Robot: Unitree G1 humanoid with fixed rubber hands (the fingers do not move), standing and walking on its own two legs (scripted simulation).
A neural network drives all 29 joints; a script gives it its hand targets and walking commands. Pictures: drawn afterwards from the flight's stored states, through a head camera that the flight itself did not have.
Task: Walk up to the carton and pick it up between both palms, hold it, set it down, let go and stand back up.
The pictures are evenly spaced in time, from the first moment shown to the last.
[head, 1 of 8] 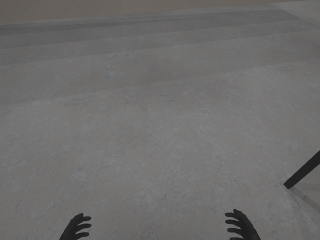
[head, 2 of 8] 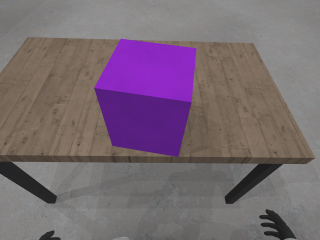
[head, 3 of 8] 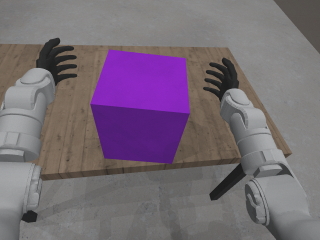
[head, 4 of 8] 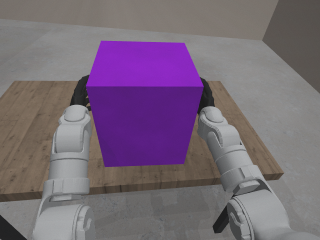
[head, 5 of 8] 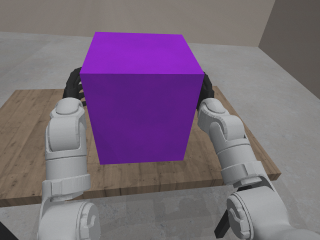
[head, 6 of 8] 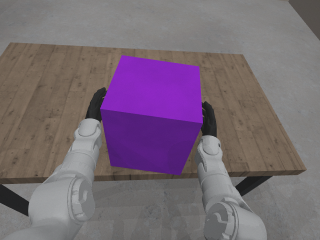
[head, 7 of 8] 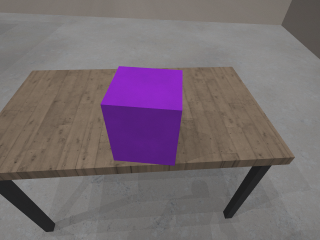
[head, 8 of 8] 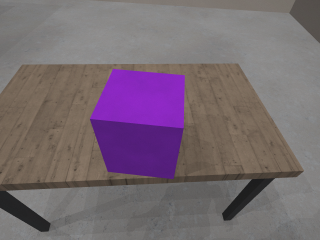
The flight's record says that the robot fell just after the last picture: no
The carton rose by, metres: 0.20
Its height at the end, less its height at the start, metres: +0.00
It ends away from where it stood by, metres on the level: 0.01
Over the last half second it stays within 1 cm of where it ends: yes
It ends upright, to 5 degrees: yes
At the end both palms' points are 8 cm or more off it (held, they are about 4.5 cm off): yes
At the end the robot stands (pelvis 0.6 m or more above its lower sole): yes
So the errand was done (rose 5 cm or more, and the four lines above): yes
